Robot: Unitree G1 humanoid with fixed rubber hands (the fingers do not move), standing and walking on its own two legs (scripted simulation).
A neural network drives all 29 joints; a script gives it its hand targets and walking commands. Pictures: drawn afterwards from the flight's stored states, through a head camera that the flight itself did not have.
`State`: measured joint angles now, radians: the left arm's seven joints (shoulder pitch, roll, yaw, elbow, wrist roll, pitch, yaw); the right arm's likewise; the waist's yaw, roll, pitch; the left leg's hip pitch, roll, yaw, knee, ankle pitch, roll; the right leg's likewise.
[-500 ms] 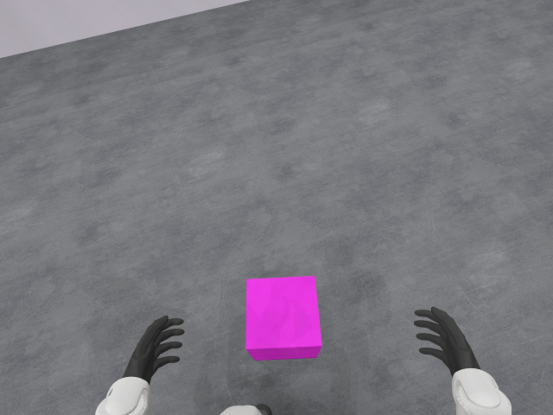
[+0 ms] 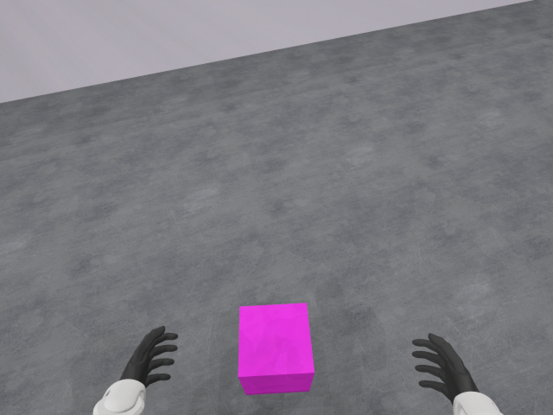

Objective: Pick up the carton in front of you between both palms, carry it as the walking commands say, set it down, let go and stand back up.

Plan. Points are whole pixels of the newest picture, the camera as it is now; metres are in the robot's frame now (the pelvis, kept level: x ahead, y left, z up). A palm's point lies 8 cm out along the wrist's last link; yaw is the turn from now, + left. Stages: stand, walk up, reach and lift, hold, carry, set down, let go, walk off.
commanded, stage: stand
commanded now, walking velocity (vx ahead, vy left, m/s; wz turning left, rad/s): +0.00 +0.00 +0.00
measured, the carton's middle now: (275, 350) +0.38 +0.05 -0.65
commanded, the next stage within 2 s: none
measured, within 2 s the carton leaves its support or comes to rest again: neither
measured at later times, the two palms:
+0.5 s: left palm (98, 403) +0.14 +0.30 -0.10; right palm (494, 410) +0.14 -0.28 -0.08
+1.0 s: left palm out of the picture +0.11 +0.31 -0.10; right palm out of the picture +0.10 -0.29 -0.09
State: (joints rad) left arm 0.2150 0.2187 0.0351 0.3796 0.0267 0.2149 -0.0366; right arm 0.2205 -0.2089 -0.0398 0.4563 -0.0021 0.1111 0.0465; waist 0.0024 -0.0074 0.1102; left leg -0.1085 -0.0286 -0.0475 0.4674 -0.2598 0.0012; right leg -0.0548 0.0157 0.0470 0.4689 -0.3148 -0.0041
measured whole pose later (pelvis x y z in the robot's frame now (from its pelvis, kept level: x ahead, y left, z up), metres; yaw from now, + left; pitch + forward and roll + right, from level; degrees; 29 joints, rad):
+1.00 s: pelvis +0.00 +0.01 +0.01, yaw -1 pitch -2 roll +0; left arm 0.17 0.37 0.01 0.91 0.03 0.00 0.02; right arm 0.14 -0.36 -0.01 0.94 -0.02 -0.01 -0.02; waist 0.00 -0.02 0.02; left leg -0.14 -0.03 -0.03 0.41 -0.22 0.02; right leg -0.08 0.01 0.07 0.38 -0.26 0.01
